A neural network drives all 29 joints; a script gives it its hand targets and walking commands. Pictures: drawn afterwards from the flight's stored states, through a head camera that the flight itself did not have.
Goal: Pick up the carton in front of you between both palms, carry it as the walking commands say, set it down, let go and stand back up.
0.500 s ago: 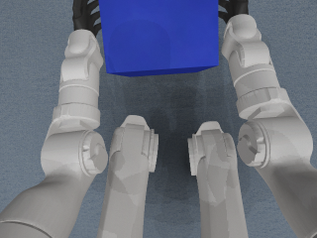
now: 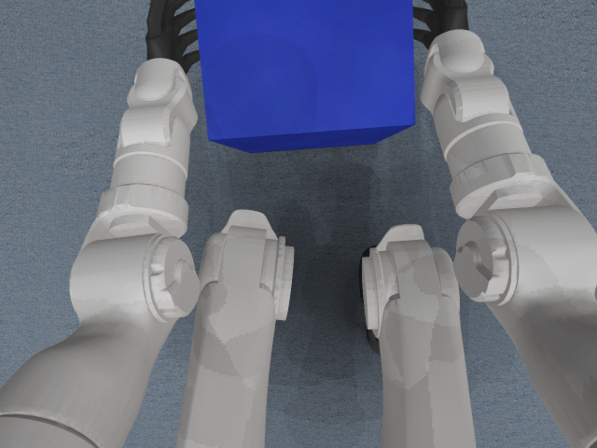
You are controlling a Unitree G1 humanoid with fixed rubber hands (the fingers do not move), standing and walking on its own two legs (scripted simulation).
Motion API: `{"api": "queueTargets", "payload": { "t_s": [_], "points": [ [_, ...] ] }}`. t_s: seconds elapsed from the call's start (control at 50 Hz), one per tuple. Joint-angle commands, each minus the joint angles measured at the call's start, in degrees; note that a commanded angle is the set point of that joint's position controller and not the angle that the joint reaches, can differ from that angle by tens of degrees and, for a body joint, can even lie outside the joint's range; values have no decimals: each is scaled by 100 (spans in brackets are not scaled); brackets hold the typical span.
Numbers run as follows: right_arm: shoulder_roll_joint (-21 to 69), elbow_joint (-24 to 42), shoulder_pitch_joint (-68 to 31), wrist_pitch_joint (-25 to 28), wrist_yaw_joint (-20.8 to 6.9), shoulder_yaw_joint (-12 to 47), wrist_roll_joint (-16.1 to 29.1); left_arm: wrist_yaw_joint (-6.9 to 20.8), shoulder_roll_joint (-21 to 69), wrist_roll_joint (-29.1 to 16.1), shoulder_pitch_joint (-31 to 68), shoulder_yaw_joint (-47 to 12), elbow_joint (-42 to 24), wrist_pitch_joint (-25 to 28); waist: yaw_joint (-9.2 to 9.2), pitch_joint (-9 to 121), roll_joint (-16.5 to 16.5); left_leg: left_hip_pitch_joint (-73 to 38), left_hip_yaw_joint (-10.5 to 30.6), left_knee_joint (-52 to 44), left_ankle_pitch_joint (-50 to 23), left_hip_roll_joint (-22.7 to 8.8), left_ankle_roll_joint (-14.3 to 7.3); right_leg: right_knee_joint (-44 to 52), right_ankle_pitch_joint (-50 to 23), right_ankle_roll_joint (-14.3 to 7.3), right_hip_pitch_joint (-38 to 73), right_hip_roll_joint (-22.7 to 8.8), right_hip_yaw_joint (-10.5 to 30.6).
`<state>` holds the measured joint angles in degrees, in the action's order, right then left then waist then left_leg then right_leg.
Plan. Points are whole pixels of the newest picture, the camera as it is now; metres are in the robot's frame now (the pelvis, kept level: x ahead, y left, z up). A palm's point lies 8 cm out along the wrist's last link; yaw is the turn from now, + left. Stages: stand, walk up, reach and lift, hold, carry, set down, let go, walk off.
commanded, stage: set down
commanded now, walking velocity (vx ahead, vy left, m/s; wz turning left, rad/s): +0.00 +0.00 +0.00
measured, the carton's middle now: (306, 65) +0.51 +0.05 -0.25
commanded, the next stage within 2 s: let go in 1.86 s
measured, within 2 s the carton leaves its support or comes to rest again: rests again in 0.02 s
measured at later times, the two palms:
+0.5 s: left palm (168, 60) +0.49 +0.21 -0.17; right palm (448, 33) +0.53 -0.10 -0.17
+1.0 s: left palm (117, 47) +0.49 +0.25 -0.14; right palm (484, 18) +0.54 -0.12 -0.14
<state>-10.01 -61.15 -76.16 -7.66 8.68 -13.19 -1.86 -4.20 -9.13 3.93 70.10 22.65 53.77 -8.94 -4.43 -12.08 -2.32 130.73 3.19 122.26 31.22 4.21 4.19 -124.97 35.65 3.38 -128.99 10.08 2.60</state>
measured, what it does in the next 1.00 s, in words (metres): stands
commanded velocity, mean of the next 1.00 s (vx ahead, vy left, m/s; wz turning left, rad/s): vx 0.00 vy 0.00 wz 0.00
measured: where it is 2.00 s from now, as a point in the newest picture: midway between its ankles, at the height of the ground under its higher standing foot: (316, 308)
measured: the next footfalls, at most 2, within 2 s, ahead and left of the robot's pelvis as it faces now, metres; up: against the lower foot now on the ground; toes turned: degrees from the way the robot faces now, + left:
none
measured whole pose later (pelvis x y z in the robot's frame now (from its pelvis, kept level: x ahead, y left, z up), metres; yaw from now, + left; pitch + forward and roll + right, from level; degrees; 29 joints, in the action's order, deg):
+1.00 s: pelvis +0.00 +0.01 +0.00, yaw +1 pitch +37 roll +0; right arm -19.2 -50.5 -70.9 -5.2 7.3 -3.1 9.9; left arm -5.4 -19.0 -13.3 67.7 10.6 51.9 -2.3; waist -3.9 -14.6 -0.4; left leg 129.7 0.7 122.8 30.3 1.8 1.1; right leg -125.7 36.1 2.0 -126.9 4.4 1.3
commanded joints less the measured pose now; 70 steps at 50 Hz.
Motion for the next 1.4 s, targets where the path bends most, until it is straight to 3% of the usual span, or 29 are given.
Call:
{"api": "queueTargets", "payload": {
  "t_s": [0.0, 0.34, 0.46, 0.5, 0.56, 0.58, 0.62, 0.72, 0.84, 0.96, 1.06, 1.2, 1.38],
  "points": [
    [4755, 513, -2998, 217, -1421, 1580, 335, 1387, 4169, -366, 3400, -1933, -441, 226, -328, 5435, -261, -2799, -642, -652, -1978, 222, -301, 1043, -1660, -244, 1761, 39, -438],
    [3620, -201, -2571, 166, -1531, 797, -202, 1411, 3167, 167, 2897, -1076, 378, 203, -209, 4039, -246, -2122, -491, -688, -1196, 144, -421, 1106, -954, -338, 1273, -70, -307],
    [3044, -251, -2538, 218, -1432, 696, -219, 1297, 2654, 214, 2736, -814, 528, 306, -212, 4038, -250, -2175, -521, -643, -1148, 71, -359, 1077, -932, -269, 1473, -150, -294],
    [2304, -270, -2391, 286, -1268, 604, -182, 1122, 1955, 209, 2458, -563, 620, 408, -245, 4133, -228, -2280, -552, -635, -1165, 10, -299, 1062, -965, -216, 1630, -212, -296],
    [-861, -198, -1600, 526, -532, 282, 36, 323, -1155, 80, 1343, 101, 913, 780, -311, 4334, -149, -2583, -583, -668, -1227, -188, -209, 1111, -1009, -50, 1976, -440, -277],
    [-1243, -202, -1552, 580, -360, 300, 232, 141, -1537, -127, 1333, 76, 962, 885, -339, 4480, -107, -2665, -553, -651, -1314, -232, -196, 1089, -1095, -42, 2093, -494, -236],
    [-1329, -156, -1617, 627, -273, 566, 587, 31, -1738, -559, 1516, -193, 930, 1023, -321, 4758, -88, -2736, -514, -588, -1538, -292, -202, 1000, -1305, -68, 2175, -557, -197],
    [-1257, 332, -1760, 740, -320, 1146, 1188, 65, -1773, -1424, 1783, -929, 602, 1205, -259, 5497, -151, -3027, -430, -435, -2210, -402, -227, 784, -1868, -89, 2471, -689, -172],
    [-1547, 1082, -1382, 656, -204, 1176, 1350, -7, -1947, -1881, 1286, -1176, 52, 1074, -192, 7006, -202, -4025, -514, -535, -2567, -344, -196, 749, -2077, -72, 3296, -685, -421],
    [-1533, 2034, -989, 277, -104, 828, 1107, -172, -1873, -1670, 793, -1050, -1114, 671, -216, 8185, -86, -5001, -704, -1109, -2316, -165, -214, 1271, -1620, -166, 3855, -510, -702],
    [-1290, 1477, -609, 68, -198, 430, 792, -135, -1449, -1273, 618, -839, -1002, 411, -86, 6579, 113, -4263, -694, -1650, -1579, -147, -195, 1856, -922, -245, 2902, -508, -667],
    [-1165, 1035, -369, 215, -339, 176, 532, -32, -1193, -1000, 379, -703, -814, 474, -52, 6435, 207, -4248, -662, -2285, -1666, -125, -125, 2498, -1075, -217, 2826, -500, -603],
    [-1178, 1928, -252, 58, -381, 225, 482, 60, -1329, -984, 49, -587, -1521, 315, -161, 7705, -88, -5124, -775, -3085, -2196, -44, -148, 3312, -1622, -146, 4157, -432, -655]
  ]
}}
